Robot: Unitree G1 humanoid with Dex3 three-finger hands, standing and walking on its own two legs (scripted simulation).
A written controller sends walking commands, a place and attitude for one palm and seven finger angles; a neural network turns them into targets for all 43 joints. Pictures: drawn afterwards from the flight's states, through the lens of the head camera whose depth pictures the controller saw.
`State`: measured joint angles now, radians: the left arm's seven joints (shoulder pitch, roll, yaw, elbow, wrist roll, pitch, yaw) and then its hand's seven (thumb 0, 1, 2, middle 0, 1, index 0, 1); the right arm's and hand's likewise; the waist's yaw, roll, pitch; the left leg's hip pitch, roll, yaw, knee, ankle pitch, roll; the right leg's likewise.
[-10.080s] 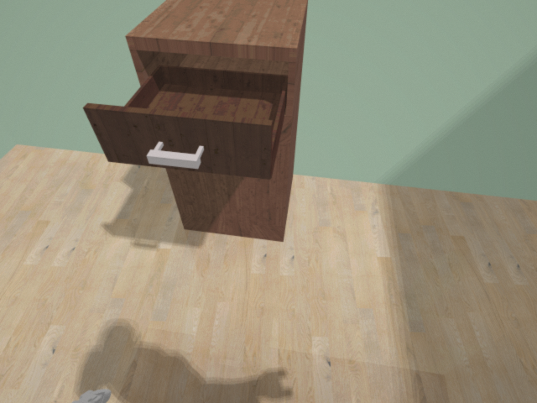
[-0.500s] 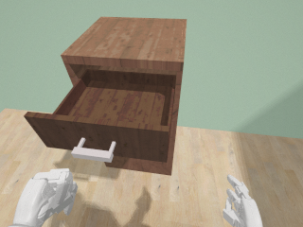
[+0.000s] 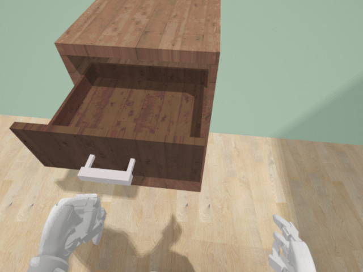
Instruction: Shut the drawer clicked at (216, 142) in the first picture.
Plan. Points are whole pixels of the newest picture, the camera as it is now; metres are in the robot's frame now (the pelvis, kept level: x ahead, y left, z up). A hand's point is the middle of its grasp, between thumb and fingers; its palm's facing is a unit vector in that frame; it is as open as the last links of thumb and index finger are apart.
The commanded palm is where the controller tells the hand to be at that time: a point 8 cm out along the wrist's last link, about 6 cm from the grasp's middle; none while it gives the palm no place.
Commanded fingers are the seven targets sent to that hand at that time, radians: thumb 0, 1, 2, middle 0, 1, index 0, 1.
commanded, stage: bring the fist close to the handle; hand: left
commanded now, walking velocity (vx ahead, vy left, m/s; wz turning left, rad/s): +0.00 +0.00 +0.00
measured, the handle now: (108, 168) +0.33 +0.19 +0.03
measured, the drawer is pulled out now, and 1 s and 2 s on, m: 0.29 0.29 0.20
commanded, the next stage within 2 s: push the drawer shut in 0.76 s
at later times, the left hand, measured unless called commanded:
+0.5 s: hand (115, 209) +0.24 +0.16 +0.02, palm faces -0.08 -1.00 -0.04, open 3.3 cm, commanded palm +0.22 +0.22 +0.03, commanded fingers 0.00 0.90 0.90 -1.40 -1.60 -1.40 -1.60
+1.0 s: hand (115, 206) +0.25 +0.16 +0.03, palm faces -0.06 -1.00 -0.07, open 3.2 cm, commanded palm +0.23 +0.21 +0.03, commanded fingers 0.00 0.90 0.90 -1.40 -1.60 -1.40 -1.60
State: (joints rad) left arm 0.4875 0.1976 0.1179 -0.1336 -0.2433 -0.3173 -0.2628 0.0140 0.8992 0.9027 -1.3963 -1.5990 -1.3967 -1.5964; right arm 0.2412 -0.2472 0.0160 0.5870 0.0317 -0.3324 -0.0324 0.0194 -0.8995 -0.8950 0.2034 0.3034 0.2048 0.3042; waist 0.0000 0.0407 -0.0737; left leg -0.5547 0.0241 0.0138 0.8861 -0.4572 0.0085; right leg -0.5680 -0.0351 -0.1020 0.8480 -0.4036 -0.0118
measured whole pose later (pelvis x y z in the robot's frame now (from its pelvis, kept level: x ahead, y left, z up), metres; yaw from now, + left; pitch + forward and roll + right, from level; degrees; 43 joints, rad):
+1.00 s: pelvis +0.00 -0.01 -0.03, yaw +0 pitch +14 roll -1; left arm 0.28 0.23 0.11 0.02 -0.22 -0.36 -0.21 0.01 0.90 0.90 -1.40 -1.60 -1.40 -1.60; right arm 0.23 -0.26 0.03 0.52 0.03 -0.19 -0.02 0.02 -0.90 -0.89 0.20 0.30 0.21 0.30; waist -0.02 0.04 -0.12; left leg -0.77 0.03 0.00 1.06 -0.52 0.00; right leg -0.78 -0.03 -0.11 1.02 -0.47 -0.02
